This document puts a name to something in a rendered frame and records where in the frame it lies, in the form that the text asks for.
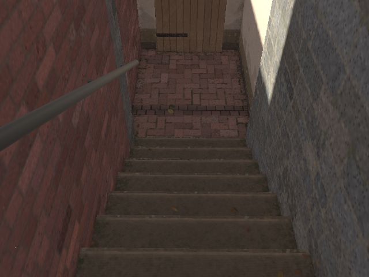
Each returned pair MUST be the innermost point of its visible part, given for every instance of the stairs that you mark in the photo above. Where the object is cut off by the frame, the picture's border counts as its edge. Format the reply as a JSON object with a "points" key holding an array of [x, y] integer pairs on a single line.
{"points": [[188, 232]]}

